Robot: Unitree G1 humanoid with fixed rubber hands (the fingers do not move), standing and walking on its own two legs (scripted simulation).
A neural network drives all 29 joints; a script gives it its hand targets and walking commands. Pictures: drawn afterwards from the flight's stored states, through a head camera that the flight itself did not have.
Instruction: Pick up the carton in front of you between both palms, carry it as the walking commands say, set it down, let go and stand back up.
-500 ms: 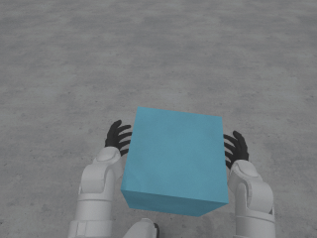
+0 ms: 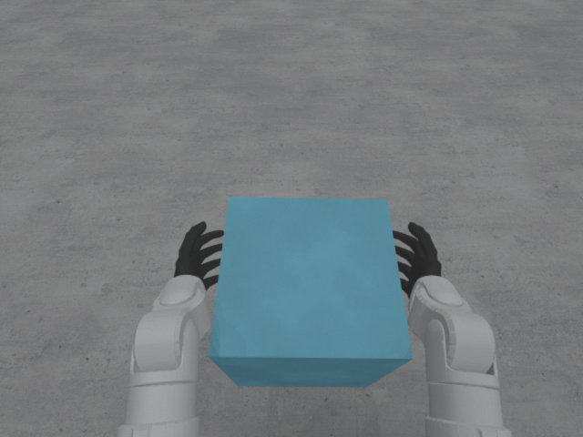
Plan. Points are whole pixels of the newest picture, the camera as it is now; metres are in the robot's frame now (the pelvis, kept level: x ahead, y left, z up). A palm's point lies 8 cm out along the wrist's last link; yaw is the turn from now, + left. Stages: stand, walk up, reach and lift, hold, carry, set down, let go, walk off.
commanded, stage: carry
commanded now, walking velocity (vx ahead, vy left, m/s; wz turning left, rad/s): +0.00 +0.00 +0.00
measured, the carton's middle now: (304, 302) +0.32 +0.00 -0.01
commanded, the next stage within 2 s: none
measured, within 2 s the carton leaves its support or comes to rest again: neither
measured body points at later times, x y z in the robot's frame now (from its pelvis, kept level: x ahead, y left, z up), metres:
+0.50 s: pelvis +0.01 +0.00 +0.01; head -0.01 -0.01 +0.46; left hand +0.34 +0.15 +0.10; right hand +0.34 -0.16 +0.10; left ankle -0.03 +0.08 -0.72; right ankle +0.03 -0.11 -0.72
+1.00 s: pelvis -0.02 -0.01 +0.01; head -0.04 -0.01 +0.46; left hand +0.31 +0.15 +0.11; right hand +0.31 -0.16 +0.11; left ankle -0.03 +0.08 -0.72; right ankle +0.03 -0.11 -0.72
